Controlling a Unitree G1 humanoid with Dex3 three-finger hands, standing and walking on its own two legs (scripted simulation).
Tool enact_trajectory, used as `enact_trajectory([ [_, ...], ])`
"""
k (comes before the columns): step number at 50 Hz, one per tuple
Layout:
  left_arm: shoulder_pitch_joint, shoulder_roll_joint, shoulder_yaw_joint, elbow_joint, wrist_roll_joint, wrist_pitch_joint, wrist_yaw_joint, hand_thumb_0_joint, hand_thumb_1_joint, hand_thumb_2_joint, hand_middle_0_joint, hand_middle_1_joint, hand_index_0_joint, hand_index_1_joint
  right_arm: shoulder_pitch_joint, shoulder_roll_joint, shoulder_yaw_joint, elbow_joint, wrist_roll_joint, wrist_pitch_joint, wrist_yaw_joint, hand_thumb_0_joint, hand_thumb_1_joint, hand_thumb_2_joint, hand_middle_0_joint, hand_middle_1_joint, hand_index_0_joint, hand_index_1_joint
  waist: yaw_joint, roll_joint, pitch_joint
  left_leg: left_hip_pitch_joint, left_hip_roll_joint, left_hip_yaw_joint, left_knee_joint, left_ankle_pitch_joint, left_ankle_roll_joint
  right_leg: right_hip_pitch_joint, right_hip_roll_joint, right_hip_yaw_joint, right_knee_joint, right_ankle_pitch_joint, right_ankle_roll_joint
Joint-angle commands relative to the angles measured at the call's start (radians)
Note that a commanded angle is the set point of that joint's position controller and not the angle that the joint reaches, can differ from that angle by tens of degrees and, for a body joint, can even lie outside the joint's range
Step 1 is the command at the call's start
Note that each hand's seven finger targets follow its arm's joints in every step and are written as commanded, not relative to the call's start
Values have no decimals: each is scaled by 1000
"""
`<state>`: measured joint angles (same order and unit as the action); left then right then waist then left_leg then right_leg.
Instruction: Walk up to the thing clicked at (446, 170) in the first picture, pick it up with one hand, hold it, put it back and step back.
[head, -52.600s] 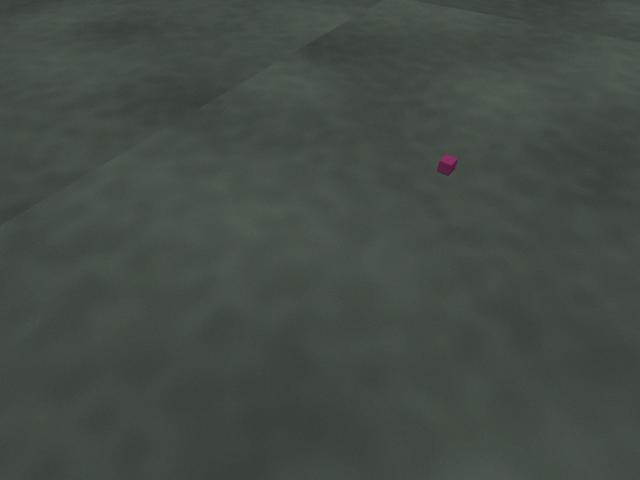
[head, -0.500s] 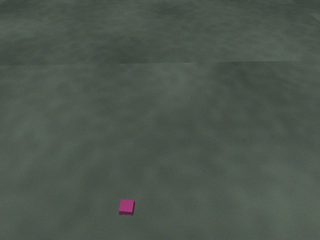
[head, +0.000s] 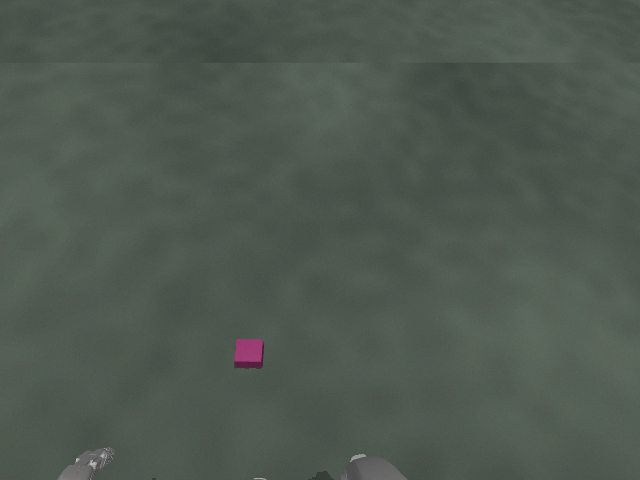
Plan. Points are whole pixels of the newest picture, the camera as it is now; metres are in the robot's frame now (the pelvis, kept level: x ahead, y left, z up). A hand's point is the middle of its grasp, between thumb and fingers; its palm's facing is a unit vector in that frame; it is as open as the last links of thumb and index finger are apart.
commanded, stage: step back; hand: left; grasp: from above
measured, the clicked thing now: (249, 353) +0.51 +0.18 -0.74
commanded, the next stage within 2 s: none
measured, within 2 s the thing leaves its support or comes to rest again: neither
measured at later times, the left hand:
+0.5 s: hand out of the picture +0.01 +0.25 -0.14, palm faces +0.00 -0.92 -0.39, open 7.4 cm
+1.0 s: hand out of the picture -0.21 +0.22 -0.15, palm faces -0.04 -0.91 -0.41, open 7.4 cm
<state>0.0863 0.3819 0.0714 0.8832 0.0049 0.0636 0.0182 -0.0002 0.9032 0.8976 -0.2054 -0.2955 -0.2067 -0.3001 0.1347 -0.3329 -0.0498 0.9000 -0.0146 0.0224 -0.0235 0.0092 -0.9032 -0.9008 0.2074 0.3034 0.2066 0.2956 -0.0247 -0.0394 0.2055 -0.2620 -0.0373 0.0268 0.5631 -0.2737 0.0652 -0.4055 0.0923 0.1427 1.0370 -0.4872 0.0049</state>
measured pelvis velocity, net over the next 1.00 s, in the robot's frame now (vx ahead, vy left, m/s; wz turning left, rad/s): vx -0.28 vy -0.05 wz -0.03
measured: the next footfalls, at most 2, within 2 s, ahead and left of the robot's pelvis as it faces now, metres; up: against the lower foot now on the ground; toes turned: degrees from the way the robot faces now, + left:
right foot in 0.16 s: +0.00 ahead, -0.13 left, +0.00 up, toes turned +1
left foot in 0.54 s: -0.11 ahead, +0.12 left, +0.00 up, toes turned -1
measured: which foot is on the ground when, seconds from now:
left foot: down 0.00-0.20, up 0.22-0.52, down 0.54-0.96, up 0.98-1.00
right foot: up 0.00-0.14, down 0.16-0.56, up 0.58-0.92, down 0.94-1.00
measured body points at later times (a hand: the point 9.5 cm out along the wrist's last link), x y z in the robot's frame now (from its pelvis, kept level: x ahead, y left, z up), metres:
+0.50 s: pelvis -0.12 -0.01 -0.01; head -0.05 -0.01 +0.44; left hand +0.01 +0.30 -0.11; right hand -0.02 -0.34 -0.12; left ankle -0.16 +0.13 -0.71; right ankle -0.04 -0.13 -0.73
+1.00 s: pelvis -0.28 -0.05 -0.02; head -0.23 -0.07 +0.43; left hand -0.21 +0.27 -0.12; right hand -0.14 -0.37 -0.13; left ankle -0.17 +0.11 -0.72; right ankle -0.30 -0.17 -0.73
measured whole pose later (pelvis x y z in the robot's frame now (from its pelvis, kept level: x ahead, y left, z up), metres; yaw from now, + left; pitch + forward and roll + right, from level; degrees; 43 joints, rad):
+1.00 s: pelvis -0.28 -0.05 -0.02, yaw -2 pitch -4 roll -2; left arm 0.21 0.36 0.08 0.86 0.03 0.05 -0.02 0.00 0.90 0.90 -0.20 -0.30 -0.21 -0.30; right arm 0.08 -0.42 -0.06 0.81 -0.01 0.05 -0.02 0.01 -0.90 -0.90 0.21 0.30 0.21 0.30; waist 0.01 0.08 0.19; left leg -0.47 0.06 -0.12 0.77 -0.35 0.00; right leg -0.23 0.05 0.02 0.68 -0.39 -0.01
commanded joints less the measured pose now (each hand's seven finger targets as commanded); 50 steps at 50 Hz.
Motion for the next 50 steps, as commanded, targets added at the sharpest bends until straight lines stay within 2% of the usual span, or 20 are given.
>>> enact_trajectory([
  [1,32,164,52,-87,11,-26,14,0,900,900,-200,-300,-200,-300,50,-273,-72,-81,-4,-16,-22,0,-900,-900,200,300,200,300,-27,148,-249,283,297,-278,-72,634,162,-62,-39,-19,-123,-8,9],
  [5,92,158,56,-76,20,-38,3,0,900,900,-200,-300,-200,-300,-4,-289,-73,-107,-2,-11,-14,0,-900,-900,200,300,200,300,2,150,-277,191,284,-265,-45,440,150,80,-76,-80,-376,64,-18],
  [8,169,164,65,-46,27,-52,1,0,900,900,-200,-300,-200,-300,-50,-269,-59,-111,14,-3,-5,0,-900,-900,200,300,200,300,50,87,-297,28,218,-205,32,259,66,288,-107,-51,-614,354,-60],
  [9,155,225,77,-62,38,-59,2,0,900,900,-200,-300,-200,-300,-57,-245,-53,-125,24,-4,-2,0,-900,-900,200,300,200,300,44,-49,-295,-108,123,-151,136,119,13,329,-229,131,-616,461,-120],
  [10,105,302,91,-87,24,-54,-3,0,900,900,-200,-300,-200,-300,-73,-216,-47,-128,25,-1,-4,0,-900,-900,200,300,200,300,61,-218,-222,-161,-51,-54,316,-160,-47,207,-401,336,-696,515,-272],
  [11,43,322,94,-133,36,-57,0,0,900,900,-200,-300,-200,-300,-49,-235,-57,-113,20,7,-10,0,-900,-900,200,300,200,300,65,-247,-178,-105,-58,-124,541,-370,-63,61,-511,451,-723,574,-361],
  [15,-27,205,74,-162,24,-56,11,0,900,900,-200,-300,-200,-300,37,-226,-44,-69,24,2,-4,0,-900,-900,200,300,200,300,8,-76,-162,-186,-101,-192,633,-241,-65,146,-307,118,-643,662,-228],
  [22,81,201,69,-185,34,-38,12,0,900,900,-200,-300,-200,-300,54,-218,-34,-99,13,-14,-14,0,-900,-900,200,300,200,300,68,-140,-292,-167,0,-93,197,-246,-91,417,-309,88,-535,724,-220],
  [26,51,213,62,-202,14,-11,-2,0,900,900,-200,-300,-200,-300,135,-221,-55,-68,-10,-28,-9,0,-900,-900,200,300,200,300,20,-112,-310,69,12,-36,-203,137,-59,270,-244,38,-410,560,-126],
  [28,65,146,47,-217,9,-8,-6,0,900,900,-200,-300,-200,-300,92,-368,-91,-91,-37,-28,-4,0,-900,-900,200,300,200,300,24,224,-273,189,333,-467,-252,226,70,-91,-37,-54,-208,51,-39],
  [29,-4,197,73,-218,18,-9,9,0,900,900,-200,-300,-200,-300,53,-433,-100,-109,-26,-22,3,0,-900,-900,200,300,200,300,-29,274,-217,-64,463,-551,-281,236,221,-14,2,-2,5,-176,-15],
  [30,-20,218,80,-209,27,-9,11,0,900,900,-200,-300,-200,-300,1,-413,-97,-119,-27,-30,-2,0,-900,-900,200,300,200,300,-18,256,-168,-129,480,-577,-292,208,252,-4,-21,50,134,-146,-16],
  [33,119,190,81,-148,3,-5,-4,0,900,900,-200,-300,-200,-300,-108,-303,-59,-148,-28,-35,-8,0,-900,-900,200,300,200,300,81,176,-161,-41,290,-257,-202,374,141,-72,26,69,269,2,-26],
  [39,105,170,75,-170,16,-22,-8,0,900,900,-200,-300,-200,-300,36,-287,-67,-134,-9,-31,-17,0,-900,-900,200,300,200,300,-3,204,-231,238,289,-251,-100,447,184,-111,-21,18,10,-34,41],
  [43,149,169,70,-132,14,-31,-8,0,900,900,-200,-300,-200,-300,10,-313,-71,-155,-18,-13,-12,0,-900,-900,200,300,200,300,-2,264,-279,189,276,-227,-52,449,157,55,-72,-85,-322,-10,28],
  [46,266,174,74,-55,22,-40,-12,0,900,900,-200,-300,-200,-300,-43,-321,-74,-170,-2,10,-5,0,-900,-900,200,300,200,300,58,230,-320,42,220,-179,40,312,91,267,-69,-145,-651,261,-19],
  [47,262,218,84,-61,33,-43,-13,0,900,900,-200,-300,-200,-300,-58,-284,-63,-181,10,14,-3,0,-900,-900,200,300,200,300,59,142,-285,-93,155,-164,117,157,35,295,-127,-10,-647,277,-43],
  [48,249,314,109,-82,44,-46,-14,0,900,900,-200,-300,-200,-300,-42,-221,-44,-205,13,13,-7,0,-900,-900,200,300,200,300,59,-136,-247,-329,-11,-121,274,-160,-31,316,-318,276,-679,280,-105],
  [49,163,417,122,-130,47,-39,-11,0,900,900,-200,-300,-200,-300,-89,-245,-62,-206,14,15,-29,0,-900,-900,200,300,200,300,112,-284,-189,-244,-51,-147,515,-367,-64,9,-496,457,-765,253,-279],
  [50,70,386,116,-159,38,-42,-5,0,900,900,-200,-300,-200,-300,-59,-281,-79,-180,18,13,-29,0,-900,-900,200,300,200,300,66,-263,-109,-170,-5,-198,621,-340,-66,-143,-524,463,-801,223,-301],
])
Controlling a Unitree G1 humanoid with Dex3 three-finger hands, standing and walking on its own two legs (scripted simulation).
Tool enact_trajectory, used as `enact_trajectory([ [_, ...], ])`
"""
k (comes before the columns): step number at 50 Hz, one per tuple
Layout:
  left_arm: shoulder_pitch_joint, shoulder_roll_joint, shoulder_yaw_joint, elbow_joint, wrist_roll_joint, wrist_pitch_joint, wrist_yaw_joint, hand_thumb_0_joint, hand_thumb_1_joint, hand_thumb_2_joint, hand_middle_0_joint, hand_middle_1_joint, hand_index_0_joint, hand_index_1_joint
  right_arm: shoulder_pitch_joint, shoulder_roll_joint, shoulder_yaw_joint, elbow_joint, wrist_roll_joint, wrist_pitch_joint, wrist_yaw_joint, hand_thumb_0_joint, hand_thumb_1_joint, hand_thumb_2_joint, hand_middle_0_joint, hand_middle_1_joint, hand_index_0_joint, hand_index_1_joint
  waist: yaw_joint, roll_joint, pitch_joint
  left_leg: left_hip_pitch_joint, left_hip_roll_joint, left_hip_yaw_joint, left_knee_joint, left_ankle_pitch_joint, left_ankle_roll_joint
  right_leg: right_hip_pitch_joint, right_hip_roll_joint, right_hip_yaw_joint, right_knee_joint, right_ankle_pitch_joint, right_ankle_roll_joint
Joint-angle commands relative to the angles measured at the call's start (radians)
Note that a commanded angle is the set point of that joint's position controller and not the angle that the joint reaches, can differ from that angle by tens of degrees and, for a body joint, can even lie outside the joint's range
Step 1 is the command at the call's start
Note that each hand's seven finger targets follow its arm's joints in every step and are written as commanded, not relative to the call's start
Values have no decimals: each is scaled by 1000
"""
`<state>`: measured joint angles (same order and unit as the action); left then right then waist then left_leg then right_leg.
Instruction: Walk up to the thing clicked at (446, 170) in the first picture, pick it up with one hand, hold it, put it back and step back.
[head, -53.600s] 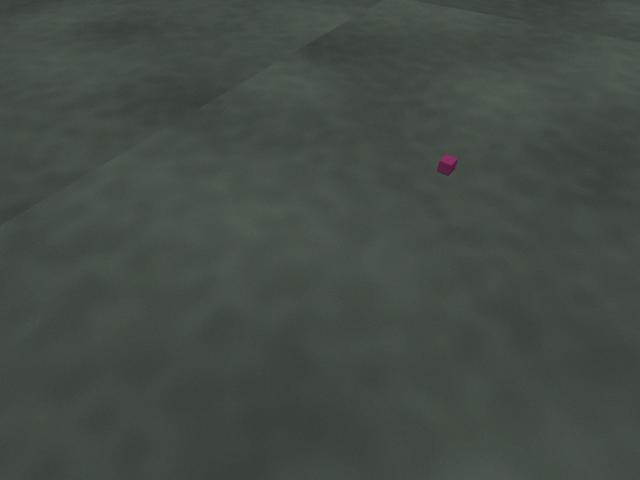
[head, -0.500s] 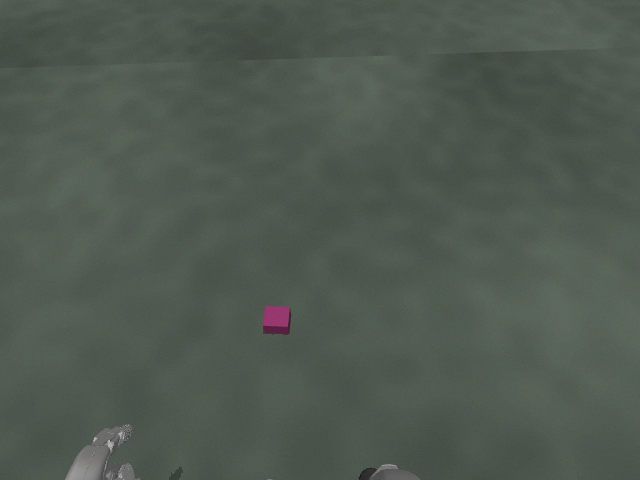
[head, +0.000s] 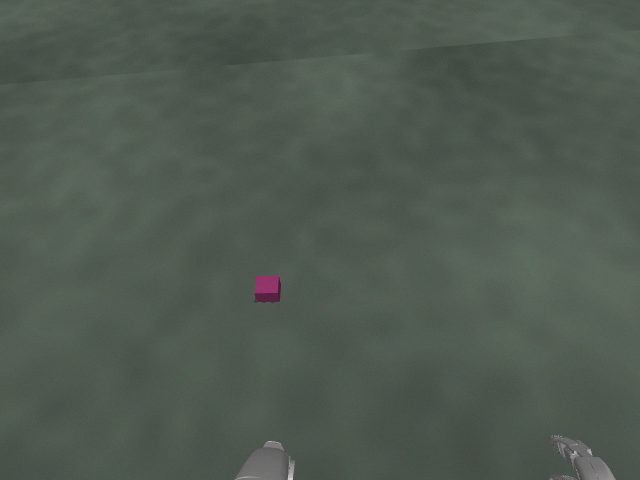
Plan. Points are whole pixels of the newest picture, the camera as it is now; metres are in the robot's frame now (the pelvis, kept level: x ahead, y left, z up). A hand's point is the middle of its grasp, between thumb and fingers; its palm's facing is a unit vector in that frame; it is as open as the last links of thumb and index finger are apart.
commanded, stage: step back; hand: left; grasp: from above
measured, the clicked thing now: (268, 288) +0.78 +0.25 -0.72
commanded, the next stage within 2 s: stand in 1.82 s
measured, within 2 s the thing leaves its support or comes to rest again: neither
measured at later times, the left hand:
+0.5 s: hand out of the picture -0.07 +0.25 -0.13, palm faces +0.08 -0.93 -0.35, open 7.4 cm
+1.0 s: hand out of the picture -0.27 +0.25 -0.12, palm faces +0.11 -0.88 -0.46, open 7.4 cm
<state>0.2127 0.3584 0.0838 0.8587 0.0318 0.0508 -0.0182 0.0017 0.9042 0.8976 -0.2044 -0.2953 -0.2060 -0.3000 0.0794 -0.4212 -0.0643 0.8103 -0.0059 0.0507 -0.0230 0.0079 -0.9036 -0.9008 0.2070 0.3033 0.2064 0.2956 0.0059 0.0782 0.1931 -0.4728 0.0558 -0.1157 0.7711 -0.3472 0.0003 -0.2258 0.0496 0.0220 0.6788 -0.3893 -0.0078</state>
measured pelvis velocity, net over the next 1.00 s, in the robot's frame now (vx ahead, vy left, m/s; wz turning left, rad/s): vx -0.30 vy -0.05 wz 0.10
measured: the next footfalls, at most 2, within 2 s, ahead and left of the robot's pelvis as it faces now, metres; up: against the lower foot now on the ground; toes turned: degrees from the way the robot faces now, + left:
left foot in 0.30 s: -0.08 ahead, +0.11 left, +0.00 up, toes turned +2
right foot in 0.64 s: -0.23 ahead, -0.18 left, +0.00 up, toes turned +2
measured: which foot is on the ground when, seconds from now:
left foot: up 0.00-0.28, down 0.30-0.68, up 0.70-0.94, down 0.96-1.00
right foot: down 0.00-0.34, up 0.36-0.62, down 0.64-1.00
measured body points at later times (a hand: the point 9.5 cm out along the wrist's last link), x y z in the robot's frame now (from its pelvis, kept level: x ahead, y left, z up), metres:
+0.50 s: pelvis -0.17 -0.02 +0.01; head -0.13 +0.00 +0.46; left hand -0.07 +0.30 -0.11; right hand -0.05 -0.33 -0.09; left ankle -0.12 +0.11 -0.72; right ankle -0.19 -0.17 -0.63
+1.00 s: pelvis -0.30 -0.05 +0.01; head -0.28 -0.06 +0.46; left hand -0.27 +0.29 -0.09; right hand -0.22 -0.36 -0.13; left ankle -0.32 +0.09 -0.72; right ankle -0.27 -0.18 -0.72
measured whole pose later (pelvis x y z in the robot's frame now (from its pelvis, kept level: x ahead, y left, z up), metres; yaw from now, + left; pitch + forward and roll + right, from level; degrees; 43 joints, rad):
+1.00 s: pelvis -0.30 -0.05 +0.01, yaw +6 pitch -3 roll +2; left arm 0.22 0.41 0.08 0.91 0.04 0.00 0.00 0.00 0.90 0.90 -0.21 -0.30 -0.21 -0.30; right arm 0.23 -0.38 -0.07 0.99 -0.04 0.03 0.02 0.01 -0.91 -0.90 0.20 0.30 0.20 0.29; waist 0.03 0.00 0.10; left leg -0.21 -0.04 -0.04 0.58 -0.33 -0.01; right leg -0.31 -0.09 -0.01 0.70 -0.35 0.00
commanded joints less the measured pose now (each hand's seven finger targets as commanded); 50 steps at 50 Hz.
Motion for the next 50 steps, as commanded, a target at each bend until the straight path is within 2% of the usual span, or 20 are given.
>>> enact_trajectory([
  [1,-85,344,84,-146,12,-30,32,0,900,900,-200,-300,-200,-300,21,-204,-55,-63,7,-18,-19,0,-900,-900,200,300,200,300,13,-286,-84,69,-125,-65,426,-208,6,-307,-400,439,-397,202,-247],
  [4,-137,259,73,-146,13,-34,37,0,900,900,-200,-300,-200,-300,112,-142,-30,-21,11,-25,-22,0,-900,-900,200,300,200,300,-33,-250,-138,-23,-193,-41,455,-111,-4,-90,-216,153,-240,455,-145],
  [9,0,235,67,-156,16,-29,60,0,900,900,-200,-300,-200,-300,78,-120,-20,-48,-6,-42,-22,0,-900,-900,200,300,200,300,58,-269,-228,-77,-125,14,167,-196,-29,229,-289,209,-170,634,-209],
  [14,-70,247,53,-186,-10,-1,53,0,900,900,-200,-300,-200,-300,215,-124,-38,7,-21,-49,-13,0,-900,-900,200,300,200,300,-5,-251,-301,223,-89,125,-387,131,13,138,-262,167,-20,568,-138],
  [15,-67,224,44,-190,-10,5,46,0,900,900,-200,-300,-200,-300,206,-150,-49,8,-26,-49,-12,0,-900,-900,200,300,200,300,5,-182,-298,295,-46,48,-397,225,34,31,-226,151,-4,428,-99],
  [16,-58,198,37,-197,-16,5,41,0,900,900,-200,-300,-200,-300,194,-228,-69,0,-37,-47,-12,0,-900,-900,200,300,200,300,9,-13,-295,361,130,-184,-391,325,111,-154,-125,91,105,190,-49],
  [17,-96,204,41,-203,-23,4,48,0,900,900,-200,-300,-200,-300,121,-322,-75,-26,-35,-41,-3,0,-900,-900,200,300,200,300,-3,153,-237,228,313,-367,-449,330,250,-221,13,3,291,-198,-14],
  [18,-125,244,60,-193,-16,7,54,0,900,900,-200,-300,-200,-300,66,-359,-83,-48,-33,-48,-8,0,-900,-900,200,300,200,300,-29,182,-192,37,415,-481,-496,295,347,-146,-15,131,501,-272,-6],
  [22,-10,221,61,-110,-26,13,33,0,900,900,-200,-300,-200,-300,-30,-202,-41,-62,-43,-48,-11,0,-900,-900,200,300,200,300,55,28,-158,82,170,-88,-407,321,208,-181,58,151,621,-88,-13],
  [28,4,189,32,-88,-18,-34,39,0,900,900,-200,-300,-200,-300,61,-196,-47,-42,-32,-18,0,0,-900,-900,200,300,200,300,-13,161,-254,429,169,-80,-274,415,225,-169,-52,40,16,-136,31],
  [31,90,184,33,1,-9,-61,46,0,900,900,-200,-300,-200,-300,41,-218,-49,-26,-18,8,10,0,-900,-900,200,300,200,300,8,121,-310,359,108,-2,-155,361,160,37,-7,-73,-382,123,14],
  [33,94,308,67,14,21,-69,47,0,900,900,-200,-300,-200,-300,36,-120,-20,-58,-10,6,13,0,-900,-900,200,300,200,300,14,-187,-242,-71,-56,42,32,-59,60,170,-203,301,-341,89,-66],
  [34,25,425,90,-34,23,-62,50,0,900,900,-200,-300,-200,-300,-26,-130,-32,-83,-11,7,2,0,-900,-900,200,300,200,300,69,-310,-198,-54,-113,-27,183,-239,4,-104,-451,544,-415,-52,-237],
  [35,-63,437,89,-63,19,-64,57,0,900,900,-200,-300,-200,-300,-18,-190,-60,-64,-13,12,-3,0,-900,-900,200,300,200,300,52,-319,-94,39,-48,-99,334,-229,-10,-337,-524,630,-481,-147,-297],
  [38,-139,280,49,-53,11,-80,58,0,900,900,-200,-300,-200,-300,50,-168,-44,8,-4,-2,14,0,-900,-900,200,300,200,300,-38,-145,-78,-9,-136,-65,369,-80,-8,-150,-285,198,-289,241,-178],
  [39,-86,270,51,-31,9,-82,57,0,900,900,-200,-300,-200,-300,60,-140,-34,12,-8,-9,14,0,-900,-900,200,300,200,300,-17,-169,-109,-8,-139,-51,336,-57,-12,-100,-236,153,-264,251,-144],
  [44,27,297,70,-11,25,-91,45,0,900,900,-200,-300,-200,-300,24,-134,-32,9,-26,-38,34,0,-900,-900,200,300,200,300,75,-286,-162,-57,-65,32,-21,-160,-30,145,-274,254,-319,-199,-172],
  [48,3,271,42,-20,8,-68,30,0,900,900,-200,-300,-200,-300,132,-139,-56,84,-40,-70,35,0,-900,-900,200,300,200,300,6,-224,-199,344,-94,109,-470,-17,14,-47,-243,148,-155,-45,-126],
  [49,36,216,25,-17,4,-66,30,0,900,900,-200,-300,-200,-300,168,-167,-72,98,-48,-76,31,0,-900,-900,200,300,200,300,3,-103,-228,488,-31,-27,-452,-23,37,-181,-192,87,-15,-8,-82],
  [50,38,151,10,-30,-7,-69,27,0,900,900,-200,-300,-200,-300,189,-227,-85,91,-57,-83,27,0,-900,-900,200,300,200,300,-7,97,-240,562,166,-345,-529,-170,109,-373,-70,-22,183,-117,-27],
])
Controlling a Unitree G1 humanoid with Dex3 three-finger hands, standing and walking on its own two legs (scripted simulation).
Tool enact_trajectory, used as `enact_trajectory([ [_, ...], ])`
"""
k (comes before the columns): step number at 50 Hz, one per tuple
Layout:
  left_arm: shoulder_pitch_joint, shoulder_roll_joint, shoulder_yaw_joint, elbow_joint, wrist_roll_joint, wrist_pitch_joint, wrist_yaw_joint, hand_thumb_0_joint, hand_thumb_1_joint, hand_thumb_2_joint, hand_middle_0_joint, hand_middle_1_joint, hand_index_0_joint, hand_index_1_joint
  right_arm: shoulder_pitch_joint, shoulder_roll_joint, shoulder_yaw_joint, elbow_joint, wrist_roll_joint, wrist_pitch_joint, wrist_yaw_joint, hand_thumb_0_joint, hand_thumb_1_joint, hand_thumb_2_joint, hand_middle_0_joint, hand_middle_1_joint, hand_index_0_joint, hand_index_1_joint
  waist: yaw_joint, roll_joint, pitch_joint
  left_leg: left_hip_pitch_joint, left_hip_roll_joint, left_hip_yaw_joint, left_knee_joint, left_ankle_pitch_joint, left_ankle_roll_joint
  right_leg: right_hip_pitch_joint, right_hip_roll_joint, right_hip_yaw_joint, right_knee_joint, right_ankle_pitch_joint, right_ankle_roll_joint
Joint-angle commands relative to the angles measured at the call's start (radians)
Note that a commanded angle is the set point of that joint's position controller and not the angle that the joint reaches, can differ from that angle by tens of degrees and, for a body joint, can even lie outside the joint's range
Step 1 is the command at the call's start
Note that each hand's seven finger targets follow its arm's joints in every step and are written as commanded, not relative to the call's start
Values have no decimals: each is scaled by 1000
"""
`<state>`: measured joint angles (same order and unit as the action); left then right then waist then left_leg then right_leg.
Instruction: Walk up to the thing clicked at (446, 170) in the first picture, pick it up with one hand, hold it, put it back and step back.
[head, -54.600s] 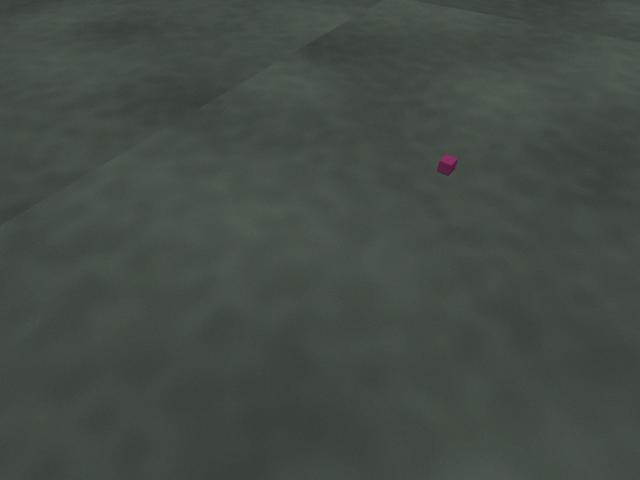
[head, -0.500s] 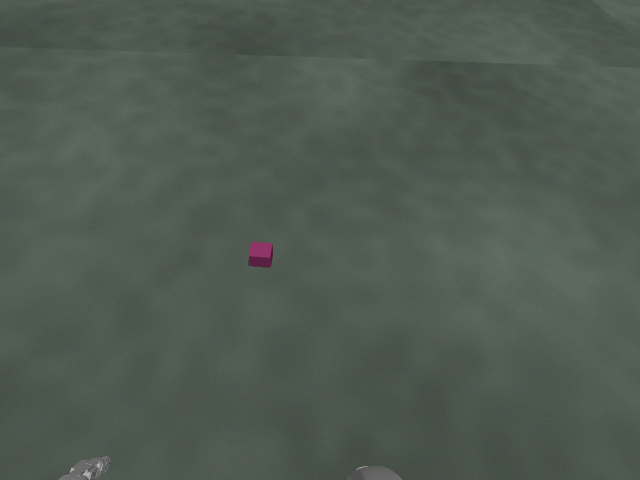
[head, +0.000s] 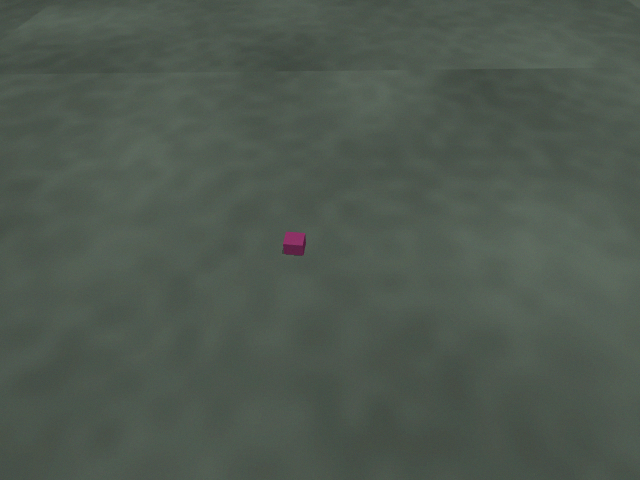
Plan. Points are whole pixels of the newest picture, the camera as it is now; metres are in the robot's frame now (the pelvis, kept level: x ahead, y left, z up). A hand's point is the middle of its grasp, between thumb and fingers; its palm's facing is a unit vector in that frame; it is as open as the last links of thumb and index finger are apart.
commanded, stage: step back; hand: left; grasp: from above
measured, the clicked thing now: (294, 243) +1.11 +0.19 -0.73
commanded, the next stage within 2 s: stand in 0.82 s
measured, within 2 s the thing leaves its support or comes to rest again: neither
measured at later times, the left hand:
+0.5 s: hand out of the picture +0.08 +0.24 -0.12, palm faces +0.05 -0.91 -0.41, open 7.4 cm
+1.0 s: hand out of the picture +0.12 +0.26 -0.14, palm faces +0.03 -0.94 -0.33, open 7.4 cm
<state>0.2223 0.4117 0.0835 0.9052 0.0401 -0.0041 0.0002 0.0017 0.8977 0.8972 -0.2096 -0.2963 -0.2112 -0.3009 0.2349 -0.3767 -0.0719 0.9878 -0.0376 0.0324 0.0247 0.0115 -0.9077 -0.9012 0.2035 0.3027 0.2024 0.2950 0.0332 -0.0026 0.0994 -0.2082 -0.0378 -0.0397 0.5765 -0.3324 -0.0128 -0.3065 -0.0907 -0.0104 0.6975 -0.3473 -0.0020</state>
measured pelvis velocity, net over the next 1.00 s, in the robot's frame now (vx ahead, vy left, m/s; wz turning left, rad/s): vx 0.06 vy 0.00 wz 0.02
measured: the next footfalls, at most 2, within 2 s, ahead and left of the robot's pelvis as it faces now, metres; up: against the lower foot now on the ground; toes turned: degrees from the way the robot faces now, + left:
right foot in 0.24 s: +0.10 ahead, -0.12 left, +0.00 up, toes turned -2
left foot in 0.64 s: +0.13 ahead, +0.14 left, +0.00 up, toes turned +3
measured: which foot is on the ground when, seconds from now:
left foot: down 0.00-0.28, up 0.30-0.62, down 0.64-1.00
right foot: down 0.00-0.00, up 0.02-0.22, down 0.24-1.00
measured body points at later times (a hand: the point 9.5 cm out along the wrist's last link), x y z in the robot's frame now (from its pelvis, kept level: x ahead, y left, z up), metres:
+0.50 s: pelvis +0.04 -0.03 +0.01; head +0.05 -0.06 +0.46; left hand +0.08 +0.28 -0.09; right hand +0.11 -0.35 -0.13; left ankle +0.06 +0.13 -0.68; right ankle +0.06 -0.12 -0.72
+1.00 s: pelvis +0.06 +0.00 +0.02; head +0.07 +0.00 +0.47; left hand +0.12 +0.31 -0.11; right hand +0.19 -0.28 -0.11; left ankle +0.09 +0.13 -0.72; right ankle +0.06 -0.12 -0.72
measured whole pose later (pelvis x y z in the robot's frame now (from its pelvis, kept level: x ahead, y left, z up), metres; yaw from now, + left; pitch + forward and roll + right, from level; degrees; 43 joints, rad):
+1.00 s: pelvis +0.06 +0.00 +0.02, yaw +1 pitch -3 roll +0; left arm 0.14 0.35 0.01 1.09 0.00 -0.02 -0.02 0.00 0.90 0.90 -0.21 -0.30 -0.21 -0.30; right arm 0.06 -0.33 -0.01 1.06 -0.01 -0.02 0.02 0.01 -0.90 -0.90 0.21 0.30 0.21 0.30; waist 0.02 0.01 0.07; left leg -0.21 0.03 0.01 0.48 -0.21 -0.02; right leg -0.14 -0.03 -0.05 0.47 -0.26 0.01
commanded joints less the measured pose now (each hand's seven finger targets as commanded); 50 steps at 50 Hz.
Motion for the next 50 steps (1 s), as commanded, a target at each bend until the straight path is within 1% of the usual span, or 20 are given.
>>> enact_trajectory([
  [1,-77,183,35,-73,-10,-17,13,0,900,900,-200,-300,-200,-300,31,-376,-89,-93,-13,-63,-18,0,-900,-900,200,300,200,300,-74,161,-58,92,384,-589,-372,-455,245,-323,61,18,222,-243,-23],
  [2,-114,237,49,-67,-6,-23,10,0,900,900,-200,-300,-200,-300,-1,-368,-89,-90,1,-64,-14,0,-900,-900,200,300,200,300,-70,139,25,-57,404,-572,-400,-514,279,-242,27,68,262,-230,-31],
  [5,-37,187,38,-38,-22,-39,-11,0,900,900,-200,-300,-200,-300,-68,-249,-53,-108,-6,-71,-12,0,-900,-900,200,300,200,300,-28,138,46,12,254,-286,-320,-232,207,-230,34,28,132,-114,-30],
  [8,-47,174,43,-23,-19,-44,-19,0,900,900,-200,-300,-200,-300,-30,-272,-59,-96,-4,-70,-6,0,-900,-900,200,300,200,300,-56,193,28,-59,240,-258,-311,-208,203,-98,69,-22,33,-98,-15],
  [12,121,164,54,60,-10,-58,0,0,900,900,-200,-300,-200,-300,-104,-187,-32,-125,10,-39,-8,0,-900,-900,200,300,200,300,53,103,-48,-281,148,-95,-40,-230,119,284,115,-48,-207,62,-21],
  [13,146,207,68,61,4,-64,10,0,900,900,-200,-300,-200,-300,-83,-116,-8,-136,15,-37,-15,0,-900,-900,200,300,200,300,65,-73,-60,-381,54,-45,172,-232,84,345,4,159,-334,-78,-40],
  [14,146,306,88,37,15,-71,17,0,900,900,-200,-300,-200,-300,-72,-93,1,-154,15,-37,-23,0,-900,-900,200,300,200,300,69,-212,-56,-493,-59,-41,380,-270,40,293,-252,576,-520,-358,-123],
  [15,55,328,89,5,13,-68,16,0,900,900,-200,-300,-200,-300,-51,-192,-28,-124,14,-30,-34,0,-900,-900,200,300,200,300,44,-96,-10,-396,0,-141,443,-259,39,119,-336,660,-555,-511,-183],
  [16,0,327,86,-13,8,-68,16,0,900,900,-200,-300,-200,-300,-6,-228,-42,-103,13,-34,-36,0,-900,-900,200,300,200,300,14,-95,44,-376,43,-141,448,-234,40,51,-344,653,-538,-497,-229],
  [17,-20,276,76,-21,0,-75,17,0,900,900,-200,-300,-200,-300,2,-232,-38,-85,15,-38,-31,0,-900,-900,200,300,200,300,-3,-40,55,-381,65,-156,455,-169,38,71,-292,539,-506,-358,-217],
  [19,-40,216,53,-17,-12,-87,20,0,900,900,-200,-300,-200,-300,37,-196,-31,-49,18,-40,-26,0,-900,-900,200,300,200,300,-25,-39,0,-299,57,-154,398,-79,26,90,-171,298,-446,-54,-121],
  [28,-40,206,34,-11,-23,-71,29,0,900,900,-200,-300,-200,-300,-22,-144,-13,-56,12,-35,-29,0,-900,-900,200,300,200,300,-8,-162,-110,-108,64,46,113,-26,16,124,-172,85,-209,712,-147],
  [31,-65,209,29,-16,-33,-50,32,0,900,900,-200,-300,-200,-300,-13,-148,-16,-34,13,-40,-32,0,-900,-900,200,300,200,300,-33,-129,-138,-24,43,90,-83,183,37,124,-122,45,-97,643,-102],
  [33,-49,160,10,-27,-36,-41,29,0,900,900,-200,-300,-200,-300,-23,-217,-34,-32,6,-49,-41,0,-900,-900,200,300,200,300,-23,16,-191,68,184,-95,-97,440,91,38,-48,28,-7,425,-46],
  [35,-34,143,2,4,-54,-23,29,0,900,900,-200,-300,-200,-300,-133,-274,-31,-53,20,-50,-39,0,-900,-900,200,300,200,300,-1,142,-185,-55,327,-233,-167,254,227,80,72,-27,26,-58,-22],
  [36,-29,148,0,36,-44,-22,30,0,900,900,-200,-300,-200,-300,-176,-256,-28,-49,18,-45,-36,0,-900,-900,200,300,200,300,4,151,-153,-124,330,-238,-182,168,224,128,67,-22,-3,-112,-24],
  [38,-24,150,0,56,-35,-28,24,0,900,900,-200,-300,-200,-300,-205,-230,-14,-44,9,-34,-33,0,-900,-900,200,300,200,300,11,141,-120,-169,257,-139,-176,54,153,168,52,-7,-141,-29,-32],
  [40,-29,182,8,68,-29,-40,22,0,900,900,-200,-300,-200,-300,-217,-193,-4,-35,17,-37,-33,0,-900,-900,200,300,200,300,7,97,-120,-138,188,-81,-119,85,82,148,-6,81,-196,106,-49],
  [41,-69,149,-22,87,-24,-36,12,0,900,900,-200,-300,-200,-300,-165,-185,10,-21,26,-50,-26,0,-900,-900,200,300,200,300,-28,91,-116,-91,177,-109,-188,80,65,131,-22,82,-234,100,-44],
  [50,-141,159,-41,141,-37,-47,1,0,900,900,-200,-300,-200,-300,-195,-176,22,37,31,-75,-22,0,-900,-900,200,300,200,300,-37,8,-141,98,179,-57,-212,357,42,179,-40,74,-349,316,-17],
])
